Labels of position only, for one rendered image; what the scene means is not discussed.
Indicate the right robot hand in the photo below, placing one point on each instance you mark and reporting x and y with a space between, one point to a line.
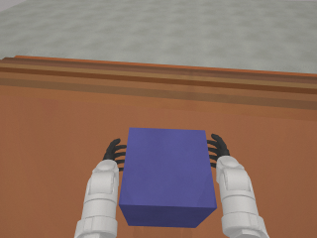
220 151

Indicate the carton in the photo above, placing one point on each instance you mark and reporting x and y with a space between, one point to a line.
167 178

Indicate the robot left forearm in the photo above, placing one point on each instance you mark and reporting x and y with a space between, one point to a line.
98 219

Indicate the left robot hand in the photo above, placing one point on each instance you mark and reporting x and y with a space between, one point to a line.
111 155

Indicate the robot right forearm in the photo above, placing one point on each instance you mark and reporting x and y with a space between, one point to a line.
240 213

